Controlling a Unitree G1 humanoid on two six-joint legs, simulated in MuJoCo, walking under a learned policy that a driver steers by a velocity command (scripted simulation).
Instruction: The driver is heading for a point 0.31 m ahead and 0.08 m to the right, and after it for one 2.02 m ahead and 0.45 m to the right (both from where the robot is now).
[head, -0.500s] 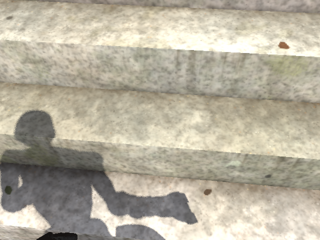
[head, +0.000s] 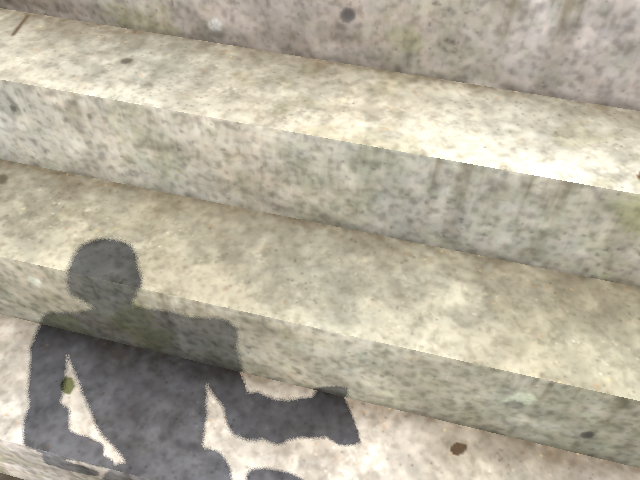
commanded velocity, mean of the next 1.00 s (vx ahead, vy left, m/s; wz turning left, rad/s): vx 0.28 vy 0.00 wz -0.08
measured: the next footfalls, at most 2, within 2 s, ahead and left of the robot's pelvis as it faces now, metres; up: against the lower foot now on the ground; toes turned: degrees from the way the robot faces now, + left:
right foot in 0.02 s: +0.01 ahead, -0.15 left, +0.00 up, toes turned -12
left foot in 0.80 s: +0.17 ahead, -0.06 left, +0.00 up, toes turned -10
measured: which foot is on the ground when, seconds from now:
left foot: down 0.00-0.30, up 0.32-0.78, down 0.80-1.00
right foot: up 0.00-0.00, down 0.02-0.80, up 0.82-1.00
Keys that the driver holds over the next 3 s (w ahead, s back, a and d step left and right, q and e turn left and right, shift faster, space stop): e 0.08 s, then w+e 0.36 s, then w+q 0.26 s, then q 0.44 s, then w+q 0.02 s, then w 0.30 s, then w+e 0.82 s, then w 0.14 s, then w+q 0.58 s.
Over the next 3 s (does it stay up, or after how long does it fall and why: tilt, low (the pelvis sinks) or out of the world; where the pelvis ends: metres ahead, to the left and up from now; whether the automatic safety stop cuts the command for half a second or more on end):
stays up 0.61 -0.30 0.38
